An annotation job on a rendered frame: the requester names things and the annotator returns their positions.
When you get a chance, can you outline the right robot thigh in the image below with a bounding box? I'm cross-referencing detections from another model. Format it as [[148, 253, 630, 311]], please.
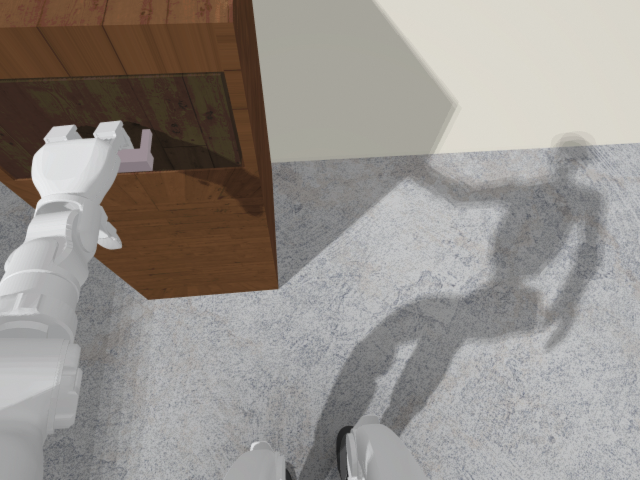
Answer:
[[346, 424, 428, 480]]

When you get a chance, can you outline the robot left hand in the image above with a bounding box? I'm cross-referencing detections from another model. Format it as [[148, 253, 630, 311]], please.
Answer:
[[31, 120, 134, 250]]

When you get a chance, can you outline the robot left forearm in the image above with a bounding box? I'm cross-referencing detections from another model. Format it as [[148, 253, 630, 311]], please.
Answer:
[[0, 194, 102, 344]]

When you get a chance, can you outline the cabinet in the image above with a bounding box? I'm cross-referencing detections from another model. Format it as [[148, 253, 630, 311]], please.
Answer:
[[0, 0, 279, 300]]

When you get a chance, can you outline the left robot upper arm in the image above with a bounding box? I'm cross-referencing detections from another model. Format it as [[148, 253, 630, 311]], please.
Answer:
[[0, 338, 83, 480]]

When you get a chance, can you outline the drawer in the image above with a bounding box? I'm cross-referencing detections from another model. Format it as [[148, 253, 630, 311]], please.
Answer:
[[0, 72, 242, 179]]

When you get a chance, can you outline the handle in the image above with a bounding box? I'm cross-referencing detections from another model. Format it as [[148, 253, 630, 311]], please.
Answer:
[[117, 129, 154, 173]]

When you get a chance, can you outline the robot right shin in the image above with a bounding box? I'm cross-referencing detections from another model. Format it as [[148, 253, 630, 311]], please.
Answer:
[[347, 415, 380, 480]]

